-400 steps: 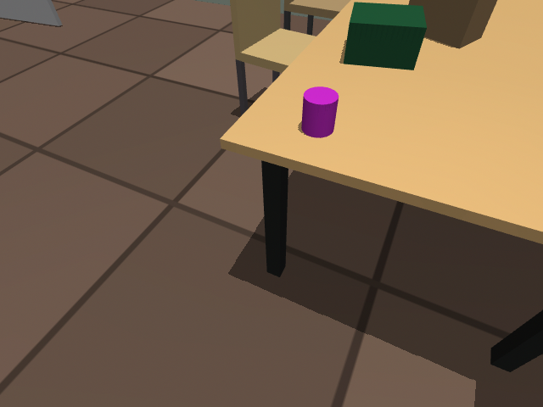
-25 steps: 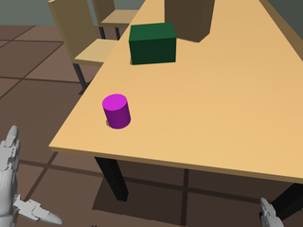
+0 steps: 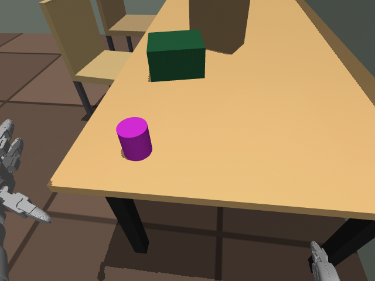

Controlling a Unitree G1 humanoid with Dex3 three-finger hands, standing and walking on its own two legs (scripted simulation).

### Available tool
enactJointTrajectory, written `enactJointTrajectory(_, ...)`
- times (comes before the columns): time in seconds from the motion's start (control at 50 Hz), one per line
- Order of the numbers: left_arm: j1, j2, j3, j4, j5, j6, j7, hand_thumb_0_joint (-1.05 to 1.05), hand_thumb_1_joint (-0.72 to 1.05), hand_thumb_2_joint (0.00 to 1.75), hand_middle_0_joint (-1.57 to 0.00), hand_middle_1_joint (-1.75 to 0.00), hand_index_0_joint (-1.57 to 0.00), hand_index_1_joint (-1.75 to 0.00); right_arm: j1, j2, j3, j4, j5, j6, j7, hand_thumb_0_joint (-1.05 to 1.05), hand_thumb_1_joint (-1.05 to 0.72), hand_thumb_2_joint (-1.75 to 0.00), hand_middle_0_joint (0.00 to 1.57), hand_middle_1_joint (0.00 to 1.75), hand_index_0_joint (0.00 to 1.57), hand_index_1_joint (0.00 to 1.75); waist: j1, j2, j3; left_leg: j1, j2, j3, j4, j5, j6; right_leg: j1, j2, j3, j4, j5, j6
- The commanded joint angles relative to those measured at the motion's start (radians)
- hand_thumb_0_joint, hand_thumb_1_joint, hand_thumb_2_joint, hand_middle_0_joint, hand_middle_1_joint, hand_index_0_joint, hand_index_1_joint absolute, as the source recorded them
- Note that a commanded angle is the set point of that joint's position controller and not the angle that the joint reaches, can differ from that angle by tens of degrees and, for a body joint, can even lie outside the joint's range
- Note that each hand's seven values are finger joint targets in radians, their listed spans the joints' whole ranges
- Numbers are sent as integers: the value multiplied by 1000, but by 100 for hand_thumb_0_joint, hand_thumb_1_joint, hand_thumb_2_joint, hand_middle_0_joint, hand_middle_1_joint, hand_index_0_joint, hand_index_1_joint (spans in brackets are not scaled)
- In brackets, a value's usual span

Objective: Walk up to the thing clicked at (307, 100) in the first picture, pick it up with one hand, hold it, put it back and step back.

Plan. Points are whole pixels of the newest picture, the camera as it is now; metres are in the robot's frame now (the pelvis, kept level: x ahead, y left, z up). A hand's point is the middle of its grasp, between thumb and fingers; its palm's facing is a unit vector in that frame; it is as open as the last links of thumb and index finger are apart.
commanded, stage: go down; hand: left
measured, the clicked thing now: (135, 139) +0.50 +0.17 +0.02
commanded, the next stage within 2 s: none
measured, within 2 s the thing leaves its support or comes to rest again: neither
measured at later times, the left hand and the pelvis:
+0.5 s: hand (29, 162) +0.32 +0.33 +0.14, palm faces +0.15 -0.99 -0.08, open 17.7 cm; pelvis +0.00 +0.01 +0.00, yaw +0 degrees
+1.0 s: hand (32, 142) +0.37 +0.35 +0.15, palm faces +0.08 -1.00 +0.00, open 17.7 cm; pelvis +0.01 +0.01 +0.00, yaw -1 degrees
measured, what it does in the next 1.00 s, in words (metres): stands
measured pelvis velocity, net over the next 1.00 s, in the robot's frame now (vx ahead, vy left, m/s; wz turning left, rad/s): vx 0.01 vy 0.01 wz -0.01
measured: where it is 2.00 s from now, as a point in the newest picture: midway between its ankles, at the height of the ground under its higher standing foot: outside the picture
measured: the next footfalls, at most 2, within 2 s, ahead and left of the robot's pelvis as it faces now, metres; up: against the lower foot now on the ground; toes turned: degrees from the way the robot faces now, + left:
none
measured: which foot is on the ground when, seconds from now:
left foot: down 0.00-1.00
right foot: down 0.00-1.00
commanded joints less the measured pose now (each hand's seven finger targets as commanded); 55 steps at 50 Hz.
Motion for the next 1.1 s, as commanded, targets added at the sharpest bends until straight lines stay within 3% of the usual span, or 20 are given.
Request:
enactJointTrajectory(0.0,-274,338,124,-113,-46,-14,-65,0,-61,3,-6,-4,-6,-5,-104,-144,-24,-166,2,-65,-16,0,54,-5,5,5,5,5,25,58,-198,-2,-25,42,-72,224,22,100,26,-29,-67,176,-28)
enactJointTrajectory(0.18,-353,344,123,-112,-33,1,-82,0,-61,3,-5,-3,-5,-4,-67,-157,-25,-206,-12,-87,-11,0,54,-5,5,5,5,5,29,72,-202,-3,-3,31,-76,239,5,67,44,-35,-48,163,-33)
enactJointTrajectory(0.22,-417,329,93,-135,-32,0,-83,0,-61,2,-6,-4,-6,-4,-54,-127,-14,-117,-12,-80,-11,0,54,-5,5,5,5,5,30,130,-191,-7,-2,26,-84,201,1,46,41,-30,-50,136,-37)
enactJointTrajectory(0.34,-488,406,137,-35,-41,16,-108,0,-61,4,-6,-5,-6,-5,-108,-172,-20,-139,-13,-100,-29,0,55,-5,5,5,5,5,8,90,-238,5,-1,21,-64,246,7,61,40,-27,-46,183,-32)
enactJointTrajectory(0.38,-574,405,106,-7,-45,13,-136,0,-61,5,-6,-6,-6,-6,-85,-118,19,-69,-11,-100,-30,0,55,-5,5,5,5,5,-2,121,-233,9,-6,24,-60,246,8,41,38,-23,-47,183,-33)
enactJointTrajectory(0.44,-615,451,108,94,-48,28,-180,0,-61,7,-5,-5,-5,-6,-69,-145,2,-40,-13,-108,-46,0,55,-5,5,5,5,5,-25,104,-226,4,-18,27,-60,197,18,14,32,-19,-61,159,-28)
enactJointTrajectory(0.46,-611,430,89,127,-51,35,-196,0,-61,6,-5,-5,-5,-5,-72,-117,28,-13,-14,-110,-44,0,56,-5,5,5,5,5,-16,116,-199,-4,-21,29,-67,172,18,-5,34,-23,-65,136,-30)
enactJointTrajectory(0.5,-640,495,127,186,-62,40,-218,0,-61,5,-5,-5,-5,-5,-114,-185,-5,-64,-15,-126,-57,0,55,-5,5,5,5,5,-25,97,-248,6,-18,23,-60,186,19,3,34,-23,-62,151,-29)
enactJointTrajectory(0.54,-699,503,111,199,-63,44,-240,0,-61,6,-5,-5,-5,-5,-104,-136,47,-75,-17,-126,-56,0,56,-5,5,5,5,5,-22,86,-260,5,-23,26,-58,192,24,11,34,-24,-70,158,-28)
enactJointTrajectory(0.58,-673,526,132,270,-72,56,-258,0,-61,5,-4,-4,-5,-4,-79,-150,32,-50,-16,-126,-65,0,55,-5,5,5,5,5,-19,75,-235,-20,-27,26,-56,188,26,5,33,-23,-72,153,-27)
enactJointTrajectory(0.62,-703,538,129,311,-74,59,-273,0,-61,5,-5,-5,-5,-5,-109,-143,60,-90,-18,-137,-68,0,55,-5,5,5,5,5,-17,54,-263,-23,-30,26,-48,203,29,15,30,-20,-69,167,-25)
enactJointTrajectory(0.68,-741,583,136,336,-68,61,-291,0,-61,5,-5,-4,-5,-4,-109,-176,39,-118,-20,-143,-81,0,55,-5,5,5,5,5,-32,83,-283,-12,-29,26,-45,197,26,-5,33,-18,-66,161,-26)
enactJointTrajectory(0.7,-746,580,134,341,-70,62,-294,0,-61,4,-5,-4,-5,-4,-104,-151,62,-96,-22,-143,-80,0,55,-5,5,5,5,5,-22,78,-293,-20,-30,25,-42,208,27,10,32,-20,-65,171,-27)
enactJointTrajectory(0.78,-785,630,143,374,-53,59,-297,0,-61,3,-6,-3,-5,-4,-100,-185,37,-98,-25,-148,-94,0,55,-5,5,5,5,5,-36,101,-332,-5,-25,18,-27,254,19,-9,35,-17,-50,204,-31)
enactJointTrajectory(0.8,-786,617,132,376,-49,58,-297,0,-61,3,-6,-3,-5,-4,-99,-145,68,-79,-23,-145,-89,0,55,-5,5,5,5,5,-23,120,-328,-5,-21,16,-28,269,15,-10,37,-21,-47,207,-35)
enactJointTrajectory(0.9,-780,660,161,409,-43,44,-295,0,-61,3,-6,-4,-6,-4,-134,-189,43,-130,-29,-157,-97,0,55,-5,5,5,5,5,-32,111,-359,-12,-15,11,-10,267,13,-25,42,-23,-40,199,-34)
enactJointTrajectory(0.94,-821,642,138,375,-51,36,-299,0,-61,2,-6,-3,-6,-4,-84,-150,57,-48,-27,-148,-96,0,55,-5,5,5,5,5,-38,143,-355,-8,-19,16,-7,262,16,-37,41,-21,-42,201,-33)
enactJointTrajectory(0.98,-780,675,170,404,-49,35,-297,0,-61,2,-6,-3,-6,-4,-126,-202,22,-111,-27,-161,-104,0,54,-5,5,5,5,5,-41,113,-386,-10,-19,15,4,278,17,-19,40,-20,-33,219,-31)
enactJointTrajectory(1.02,-817,640,131,376,-50,36,-310,0,-61,3,-6,-4,-6,-4,-85,-143,65,-43,-26,-152,-96,0,55,-5,5,5,5,5,-35,162,-349,-5,-10,9,1,305,9,-59,47,-25,-32,216,-37)
enactJointTrajectory(1.08,-809,655,142,408,-53,37,-309,0,-61,2,-6,-3,-6,-4,-101,-169,43,-44,-25,-159,-102,0,54,-5,5,5,5,5,-43,138,-358,-13,-16,15,17,308,16,-58,42,-21,-25,232,-35)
